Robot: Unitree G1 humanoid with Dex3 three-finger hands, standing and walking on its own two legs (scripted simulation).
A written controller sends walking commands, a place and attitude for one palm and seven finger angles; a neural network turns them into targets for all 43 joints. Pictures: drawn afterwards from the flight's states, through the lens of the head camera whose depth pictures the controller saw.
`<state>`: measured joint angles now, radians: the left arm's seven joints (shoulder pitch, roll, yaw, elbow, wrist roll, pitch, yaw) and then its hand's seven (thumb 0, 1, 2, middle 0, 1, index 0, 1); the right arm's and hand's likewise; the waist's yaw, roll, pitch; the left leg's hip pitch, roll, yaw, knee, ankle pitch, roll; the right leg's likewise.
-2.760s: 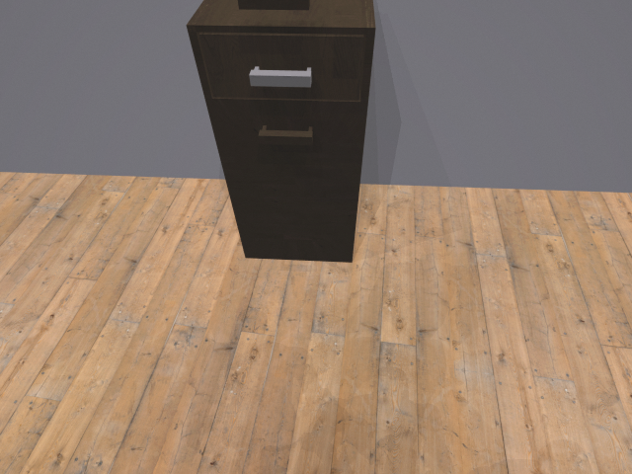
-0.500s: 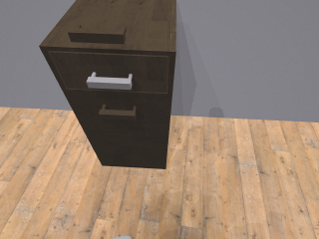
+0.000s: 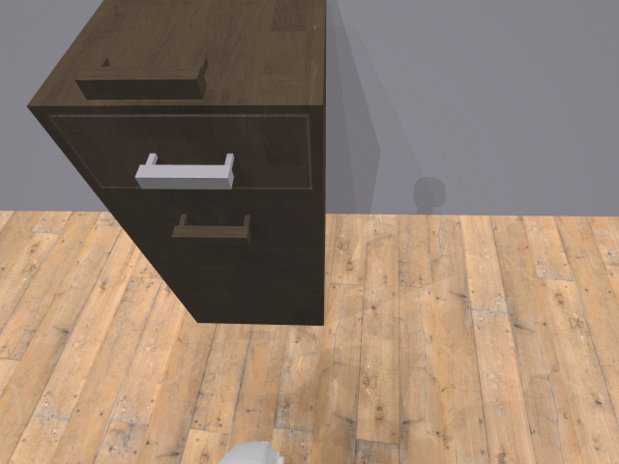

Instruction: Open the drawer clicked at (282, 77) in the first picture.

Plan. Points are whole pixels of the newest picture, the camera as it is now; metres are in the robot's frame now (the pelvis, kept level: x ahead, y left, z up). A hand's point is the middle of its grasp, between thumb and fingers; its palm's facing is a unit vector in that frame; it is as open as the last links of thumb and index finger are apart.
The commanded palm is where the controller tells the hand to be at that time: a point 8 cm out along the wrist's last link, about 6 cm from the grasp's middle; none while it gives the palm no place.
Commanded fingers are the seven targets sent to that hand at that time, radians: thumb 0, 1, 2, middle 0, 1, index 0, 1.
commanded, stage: come to a stop and stand still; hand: left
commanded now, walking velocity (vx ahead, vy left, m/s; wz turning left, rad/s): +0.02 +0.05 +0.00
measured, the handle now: (188, 167) +0.53 +0.24 +0.02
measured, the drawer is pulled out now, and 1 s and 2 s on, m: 0.00 0.00 0.00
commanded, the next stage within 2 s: look again from close up in 1.14 s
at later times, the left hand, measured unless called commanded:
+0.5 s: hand out of the picture +0.04 +0.23 -0.17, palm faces +0.00 -0.96 -0.27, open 7.4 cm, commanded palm none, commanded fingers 0.00 0.90 0.90 -0.20 -0.30 -0.20 -0.30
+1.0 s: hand out of the picture -0.07 +0.18 -0.17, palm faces +0.00 -0.98 -0.19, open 7.4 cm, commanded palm none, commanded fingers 0.00 0.90 0.90 -0.20 -0.30 -0.20 -0.30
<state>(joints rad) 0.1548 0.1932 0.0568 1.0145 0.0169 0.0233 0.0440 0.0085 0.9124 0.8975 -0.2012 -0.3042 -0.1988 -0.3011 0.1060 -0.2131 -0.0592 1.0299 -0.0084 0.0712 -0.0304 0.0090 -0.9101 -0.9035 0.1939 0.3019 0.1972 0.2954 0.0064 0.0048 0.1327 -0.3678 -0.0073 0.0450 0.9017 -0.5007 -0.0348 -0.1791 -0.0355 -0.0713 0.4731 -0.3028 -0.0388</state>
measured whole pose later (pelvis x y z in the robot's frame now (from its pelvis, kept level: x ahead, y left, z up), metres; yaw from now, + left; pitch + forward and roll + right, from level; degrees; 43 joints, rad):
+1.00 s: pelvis -0.05 +0.01 +0.00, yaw -1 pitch -2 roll +1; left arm 0.35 0.12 -0.02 1.10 0.01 0.01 0.03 0.01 0.91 0.90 -0.20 -0.30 -0.20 -0.30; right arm 0.35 -0.17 -0.01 1.10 -0.02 0.01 -0.02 0.01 -0.90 -0.90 0.19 0.30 0.20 0.30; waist -0.01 0.03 0.01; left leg -0.24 0.02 0.08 0.43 -0.16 0.01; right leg -0.23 -0.01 -0.04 0.47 -0.22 -0.02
